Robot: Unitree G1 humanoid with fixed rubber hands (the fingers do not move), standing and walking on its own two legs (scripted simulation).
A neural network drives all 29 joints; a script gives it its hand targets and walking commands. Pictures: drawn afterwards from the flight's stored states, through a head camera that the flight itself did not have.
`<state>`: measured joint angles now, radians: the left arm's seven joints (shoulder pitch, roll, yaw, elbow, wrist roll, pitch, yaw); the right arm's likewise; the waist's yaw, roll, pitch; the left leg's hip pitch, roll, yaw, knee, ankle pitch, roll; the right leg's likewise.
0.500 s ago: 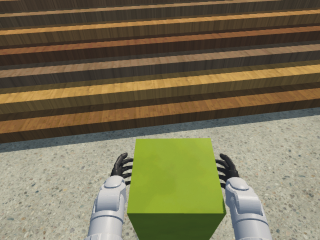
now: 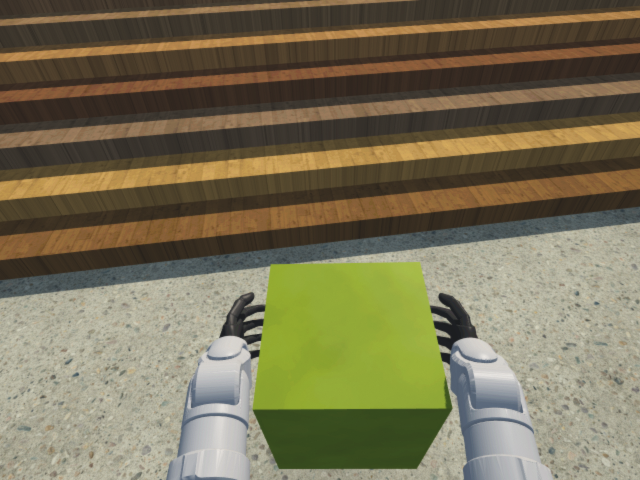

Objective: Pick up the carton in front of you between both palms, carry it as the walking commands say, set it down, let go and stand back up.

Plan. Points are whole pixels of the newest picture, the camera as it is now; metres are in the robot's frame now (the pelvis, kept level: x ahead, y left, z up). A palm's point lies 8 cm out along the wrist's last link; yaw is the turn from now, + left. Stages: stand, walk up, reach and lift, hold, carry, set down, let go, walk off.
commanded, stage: reach and lift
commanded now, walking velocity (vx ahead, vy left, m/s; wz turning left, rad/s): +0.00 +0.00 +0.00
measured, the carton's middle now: (346, 370) +0.31 +0.00 -0.05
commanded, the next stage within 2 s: hold in 0.46 s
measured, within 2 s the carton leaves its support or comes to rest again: neither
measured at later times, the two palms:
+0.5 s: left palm (232, 341) +0.30 +0.15 +0.04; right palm (464, 343) +0.30 -0.15 +0.04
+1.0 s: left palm (229, 340) +0.29 +0.15 +0.06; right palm (468, 341) +0.29 -0.15 +0.06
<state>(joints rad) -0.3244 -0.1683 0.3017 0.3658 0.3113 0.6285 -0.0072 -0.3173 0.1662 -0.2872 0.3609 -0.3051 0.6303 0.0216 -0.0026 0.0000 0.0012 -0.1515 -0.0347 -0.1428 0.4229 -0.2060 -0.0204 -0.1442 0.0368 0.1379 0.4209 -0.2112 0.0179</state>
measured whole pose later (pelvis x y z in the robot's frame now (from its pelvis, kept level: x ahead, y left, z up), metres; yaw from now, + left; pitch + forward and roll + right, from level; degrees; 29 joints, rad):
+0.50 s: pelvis +0.01 +0.00 +0.00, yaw +0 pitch -5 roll +0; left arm -0.26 -0.15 0.22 0.27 0.28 0.70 0.00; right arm -0.25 0.15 -0.21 0.26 -0.27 0.70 0.01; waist 0.00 0.00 -0.01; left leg -0.07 -0.03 -0.14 0.35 -0.19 -0.02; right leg -0.06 0.03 0.14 0.35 -0.20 0.02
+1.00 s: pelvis +0.00 +0.00 +0.00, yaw +0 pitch -7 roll +0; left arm -0.31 -0.17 0.27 0.27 0.30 0.76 -0.01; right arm -0.31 0.16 -0.25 0.26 -0.30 0.76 0.02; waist 0.00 0.00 0.02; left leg -0.05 -0.03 -0.13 0.36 -0.18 -0.02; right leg -0.04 0.03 0.13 0.36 -0.19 0.02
